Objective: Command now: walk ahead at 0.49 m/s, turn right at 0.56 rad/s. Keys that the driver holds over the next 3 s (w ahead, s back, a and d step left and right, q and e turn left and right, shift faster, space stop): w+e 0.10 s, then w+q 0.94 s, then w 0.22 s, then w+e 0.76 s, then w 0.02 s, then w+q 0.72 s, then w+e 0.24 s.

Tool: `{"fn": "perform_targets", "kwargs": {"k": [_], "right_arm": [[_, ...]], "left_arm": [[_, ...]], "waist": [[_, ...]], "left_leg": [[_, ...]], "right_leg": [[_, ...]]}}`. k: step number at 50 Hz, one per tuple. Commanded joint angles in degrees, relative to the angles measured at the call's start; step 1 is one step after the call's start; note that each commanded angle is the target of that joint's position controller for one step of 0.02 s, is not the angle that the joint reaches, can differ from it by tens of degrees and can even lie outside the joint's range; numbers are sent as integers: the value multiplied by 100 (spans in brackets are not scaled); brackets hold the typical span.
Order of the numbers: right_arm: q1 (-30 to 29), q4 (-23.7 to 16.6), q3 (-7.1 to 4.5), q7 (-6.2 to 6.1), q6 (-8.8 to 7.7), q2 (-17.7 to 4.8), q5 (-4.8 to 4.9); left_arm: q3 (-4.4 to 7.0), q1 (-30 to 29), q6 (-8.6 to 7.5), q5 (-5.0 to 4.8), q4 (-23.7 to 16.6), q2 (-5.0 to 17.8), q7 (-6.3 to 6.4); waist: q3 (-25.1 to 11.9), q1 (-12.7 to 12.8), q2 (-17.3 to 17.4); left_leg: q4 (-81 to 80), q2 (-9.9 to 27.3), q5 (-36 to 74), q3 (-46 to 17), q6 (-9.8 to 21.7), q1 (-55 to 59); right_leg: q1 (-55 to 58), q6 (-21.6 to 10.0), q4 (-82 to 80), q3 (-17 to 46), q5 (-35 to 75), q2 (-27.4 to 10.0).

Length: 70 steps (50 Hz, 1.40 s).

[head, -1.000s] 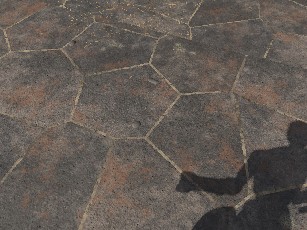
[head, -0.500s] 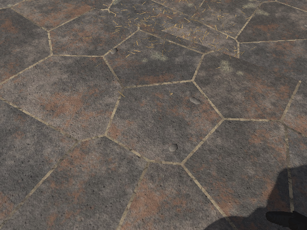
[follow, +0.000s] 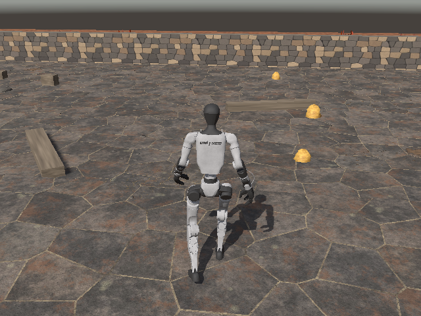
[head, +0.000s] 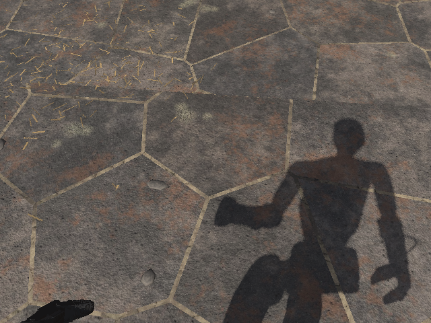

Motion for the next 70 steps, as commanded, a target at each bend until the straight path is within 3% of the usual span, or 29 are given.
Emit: {"fn": "perform_targets", "kwargs": {"k": [1, 2, 3, 4, 7, 13, 18, 22, 25, 26, 27, 28, 29, 30, 31, 35, 40, 45, 48, 49, 50, 51, 52, 54, 55, 59, 64, 67, 70], "right_arm": [[-419, -922, -29, 110, -476, -756, 96], [-823, -1087, -41, 140, -567, -827, 252], [-824, -1059, -17, 96, -597, -732, 161], [-765, -990, -56, 56, -569, -778, 4], [-355, -823, -52, 97, -354, -651, -74], [-1248, -993, 105, 152, -280, -345, -7], [-1860, -1211, 140, 311, -317, -365, 105], [-1788, -1363, 110, 466, -319, -442, 74], [-142, -1044, -194, 387, -241, -995, 32], [576, -1007, -355, 315, -209, -1569, 1], [616, -1022, -311, 327, -222, -1456, 103], [613, -1034, -186, 316, -207, -1045, 104], [361, -1103, -156, 283, -191, -915, 58], [36, -1160, -136, 274, -184, -873, 23], [-219, -1234, -85, 255, -192, -727, -8], [-412, -1334, -96, 159, -177, -800, 0], [-102, -1186, -163, 19, -78, -974, 79], [259, -1045, -165, -18, 39, -907, 125], [70, -1106, -142, -17, 80, -783, 89], [15, -1199, -36, 7, 59, -494, 45], [586, -1319, 84, 4, 15, -113, 60], [899, -1404, 99, 6, -22, -328, 163], [497, -1310, -38, 4, 1, -856, 192], [-241, -1442, -63, 16, 33, -811, 58], [-316, -1464, -66, 40, 31, -694, 43], [-345, -1475, 37, 96, 55, -305, 55], [-1194, -1630, 181, 207, -92, -118, -2], [-1689, -1792, 168, 262, -170, -192, 52], [-1549, -1791, 66, 295, -230, -414, 69]], "left_arm": [[424, 1918, -71, 21, -61, 1369, 76], [352, 1758, -152, 69, -4, 1131, 70], [301, 1389, -203, 63, -22, 992, 66], [245, 1042, -224, 85, -86, 792, 92], [167, 761, -267, 163, -155, 625, 169], [137, 1150, -334, 175, 206, 770, 267], [165, 1506, -330, 169, 553, 906, 247], [216, 1460, -197, 141, 666, 1003, 316], [202, 1211, -72, 165, 550, 1059, 434], [75, 1639, -142, 264, 333, 727, 457], [-89, 1873, -306, 301, 318, 311, 357], [1, 1496, -490, 117, 250, 803, 234], [-6, 978, -593, -38, 67, 861, 178], [-25, 697, -653, 42, -22, 801, 188], [24, 637, -635, 182, -24, 851, 228], [0, 904, -438, 279, -27, 647, 281], [-121, -110, -446, 255, -246, 357, 271], [-10, -512, -554, 140, -367, 604, 176], [146, 223, -638, 131, -190, 829, 197], [235, 922, -670, 225, -121, 1054, 239], [353, 1655, -632, 322, -36, 1518, 282], [371, 1924, -553, 181, 155, 1442, 222], [242, 1625, -523, 130, 44, 917, 234], [120, 1199, -456, 206, 79, 621, 235], [73, 1082, -457, 232, 131, 496, 230], [105, 1057, -525, 180, 348, 594, 195], [165, 1206, -442, 61, 578, 901, 191], [181, 1623, -342, -24, 774, 1037, 186], [216, 1688, -224, -46, 858, 1164, 219]], "waist": [[-2428, 983, -635], [-1618, 927, -436], [-1050, 595, 112], [-848, 379, 93], [-716, 83, -91], [-283, 495, -241], [31, 785, -192], [-83, 599, -268], [-1198, -317, -268], [-1988, -344, 657], [-2579, -140, 1658], [-2383, -398, 1059], [-1660, -397, 656], [-1034, -201, 70], [-808, -9, -42], [-574, 317, 291], [-437, -61, 448], [-494, -153, 605], [-703, 321, 771], [-1338, 668, 524], [-2215, 640, -657], [-2402, 563, -1839], [-1562, 704, -986], [-592, 633, -363], [-381, 505, -429], [-284, 293, -515], [-229, 529, -329], [-153, 673, -352], [-230, 416, -428]], "left_leg": [[3966, -541, -454, -1795, 162, -4414], [3697, -320, 29, -1727, 298, -4656], [3127, -55, 465, -1713, 319, -4407], [2626, 123, 708, -1729, 274, -4008], [2080, 285, 1131, -1564, 64, -3377], [16, 220, 3310, -1281, -33, -3423], [-916, -6, 3587, -1284, 236, -3727], [-1142, -292, 2524, -1165, 596, -3777], [-1253, -834, 2378, -860, 1020, -1326], [-1167, 414, 2405, -2879, 1737, 829], [-2116, 1358, 1508, -5692, 2604, 2214], [-2435, 1260, 708, -5578, 2325, 2247], [-2504, 1084, 755, -4812, 2093, 1561], [-2616, 880, 1326, -4268, 1979, 638], [-2716, 699, 1939, -3873, 1902, 29], [-3001, 361, 3155, -3196, 1982, -1063], [-2880, -157, 2824, -2607, 1531, -1627], [-2277, 92, 2242, -3379, 1342, -915], [-1521, -1, 2567, -3580, 1109, -836], [-394, -279, 2395, -3267, 919, -1262], [1480, -1038, 682, -2457, 508, -2862], [2678, -948, -808, -2170, 368, -4176], [3146, -597, -321, -2272, 306, -4561], [2952, -312, 488, -1994, 262, -4385], [2691, -181, 698, -1999, 267, -4209], [1749, -70, 1003, -1776, 209, -3835], [-109, -35, 2324, -1368, 185, -3363], [-777, -239, 2496, -1263, 174, -3016], [-1339, -381, 2244, -1264, 336, -2442]], "right_leg": [[5345, -1677, -2148, 4995, -1539, -2012], [4680, -1427, -2185, 4172, -1188, -1840], [3733, -1229, -2181, 3481, -495, -1575], [3066, -1117, -2218, 2972, 88, -1356], [2159, -1098, -2516, 2202, 1245, -1148], [1926, -640, -2821, 905, 1388, -783], [2841, -540, -2851, 746, 1057, -1238], [3739, -315, -2178, 508, 2730, -1513], [3228, 87, 270, -12, 4848, -1114], [1303, 431, 2375, -179, 2825, -624], [-560, 742, 4011, 466, -2082, 526], [-1240, 606, 4354, 1209, -2047, 130], [-1436, 522, 4150, 1114, -1647, -137], [-1381, 501, 3583, 1008, -1324, -351], [-1055, 534, 3057, 992, -1092, -538], [-520, 898, 2077, 797, -804, -612], [93, 1121, -34, 634, 1167, -242], [373, 951, -924, 877, 1063, -41], [1431, 574, -1329, 780, 673, -91], [2692, 240, -1189, 1275, 567, -715], [4745, -499, -1237, 3157, 1, -2005], [5174, -982, -1755, 5075, -1507, -2689], [4504, -742, -1955, 4509, -2227, -2429], [3114, -448, -2171, 3030, -1178, -1848], [2691, -425, -2322, 2596, -701, -1635], [2175, -611, -2738, 1688, 475, -1443], [2134, -539, -2802, 925, 1218, -1250], [2283, -492, -2646, 1068, 1197, -1343], [2538, -323, -2222, 1316, 1267, -1509]]}}
Next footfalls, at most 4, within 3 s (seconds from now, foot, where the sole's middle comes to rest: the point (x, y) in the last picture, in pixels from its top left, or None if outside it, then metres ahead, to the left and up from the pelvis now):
0.50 left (181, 304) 0.48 0.12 -0.75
0.98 right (228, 214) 0.78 -0.04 -0.75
1.46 left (130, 186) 0.91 0.31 -0.75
1.96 right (184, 118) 1.23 0.11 -0.75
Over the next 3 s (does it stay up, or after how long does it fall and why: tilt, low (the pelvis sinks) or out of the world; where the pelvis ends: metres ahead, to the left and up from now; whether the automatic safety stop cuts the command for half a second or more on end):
stays up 1.70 0.35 -0.13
